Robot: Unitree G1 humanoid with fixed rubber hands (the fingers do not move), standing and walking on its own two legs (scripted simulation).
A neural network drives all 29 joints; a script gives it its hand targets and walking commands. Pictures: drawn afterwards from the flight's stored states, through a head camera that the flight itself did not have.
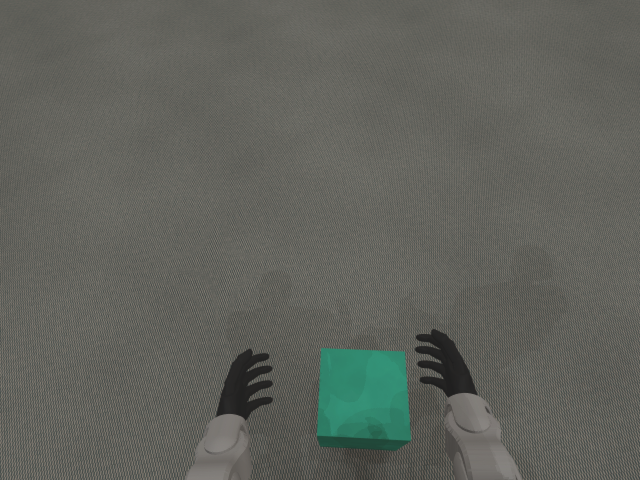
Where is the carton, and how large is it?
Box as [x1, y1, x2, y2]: [317, 348, 410, 450]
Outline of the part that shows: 321,348 317,437 320,446 395,450 409,441 410,432 404,352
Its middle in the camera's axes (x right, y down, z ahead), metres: +0.11 +0.42 +1.02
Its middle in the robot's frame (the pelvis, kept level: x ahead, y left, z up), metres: +0.33 -0.06 -0.63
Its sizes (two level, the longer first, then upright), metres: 0.210 0.200 0.250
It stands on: the floor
